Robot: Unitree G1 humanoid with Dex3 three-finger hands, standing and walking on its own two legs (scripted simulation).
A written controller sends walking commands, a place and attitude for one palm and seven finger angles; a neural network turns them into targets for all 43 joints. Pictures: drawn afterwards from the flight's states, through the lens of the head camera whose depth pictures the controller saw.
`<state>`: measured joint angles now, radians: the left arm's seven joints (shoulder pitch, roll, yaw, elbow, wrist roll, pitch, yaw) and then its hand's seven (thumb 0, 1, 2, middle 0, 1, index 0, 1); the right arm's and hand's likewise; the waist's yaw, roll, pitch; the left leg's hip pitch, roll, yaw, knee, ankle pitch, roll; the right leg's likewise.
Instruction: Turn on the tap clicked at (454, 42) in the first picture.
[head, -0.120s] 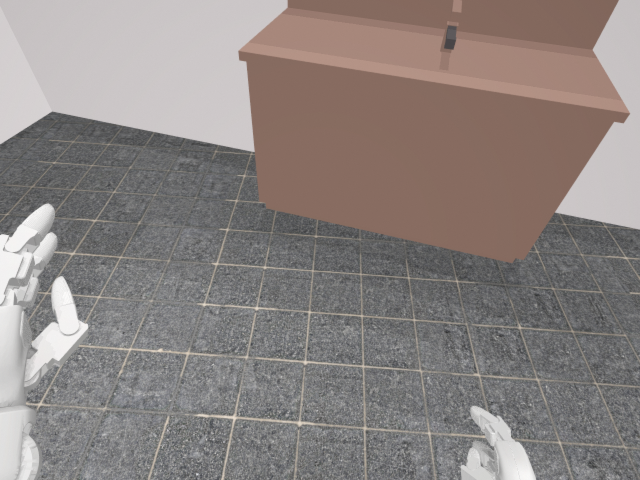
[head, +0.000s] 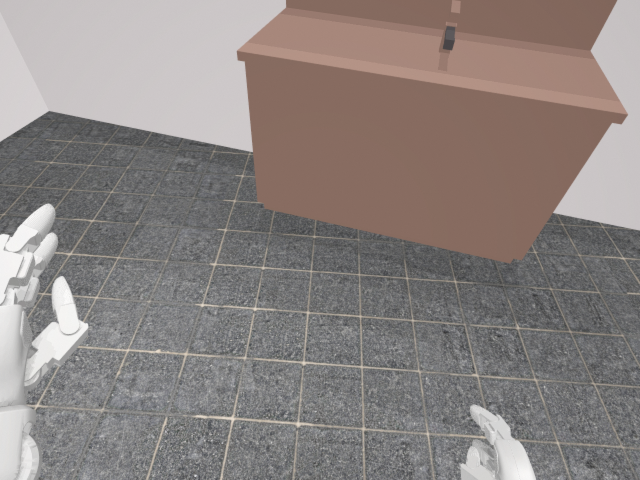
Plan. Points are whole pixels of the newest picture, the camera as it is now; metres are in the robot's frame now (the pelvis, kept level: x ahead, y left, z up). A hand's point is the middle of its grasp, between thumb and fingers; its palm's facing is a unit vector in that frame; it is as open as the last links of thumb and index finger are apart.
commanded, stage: stand and wait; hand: left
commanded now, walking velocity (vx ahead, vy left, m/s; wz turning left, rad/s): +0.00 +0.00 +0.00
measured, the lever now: (448, 43) +1.29 -0.31 +0.06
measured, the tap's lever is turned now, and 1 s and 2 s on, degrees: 0 0 0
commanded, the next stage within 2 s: look at it before walking up in 0.14 s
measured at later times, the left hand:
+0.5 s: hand (81, 331) +0.21 +0.24 +0.15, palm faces +0.40 -0.85 -0.36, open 7.4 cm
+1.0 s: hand (201, 228) +0.33 +0.16 +0.17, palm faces +0.22 -0.86 -0.46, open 7.4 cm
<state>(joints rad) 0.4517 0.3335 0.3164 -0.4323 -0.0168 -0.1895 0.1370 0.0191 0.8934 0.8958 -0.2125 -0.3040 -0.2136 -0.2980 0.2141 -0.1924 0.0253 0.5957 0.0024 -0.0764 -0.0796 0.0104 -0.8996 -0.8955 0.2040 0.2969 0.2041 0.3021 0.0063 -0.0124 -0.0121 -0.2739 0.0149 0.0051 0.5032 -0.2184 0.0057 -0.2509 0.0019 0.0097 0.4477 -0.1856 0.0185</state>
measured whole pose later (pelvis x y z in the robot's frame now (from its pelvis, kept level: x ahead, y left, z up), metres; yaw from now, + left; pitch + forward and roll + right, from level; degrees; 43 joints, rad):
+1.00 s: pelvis +0.08 -0.04 +0.00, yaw -10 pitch +2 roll +1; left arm 0.51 0.40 0.37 -0.49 -0.02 -0.23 0.14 0.02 0.89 0.90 -0.22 -0.30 -0.22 -0.30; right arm 0.26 -0.25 -0.02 0.61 0.00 -0.03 -0.07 0.01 -0.90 -0.90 0.20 0.30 0.20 0.30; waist -0.02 -0.03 0.00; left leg -0.49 0.09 0.08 0.75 -0.30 -0.02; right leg -0.18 0.05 0.01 0.44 -0.29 -0.07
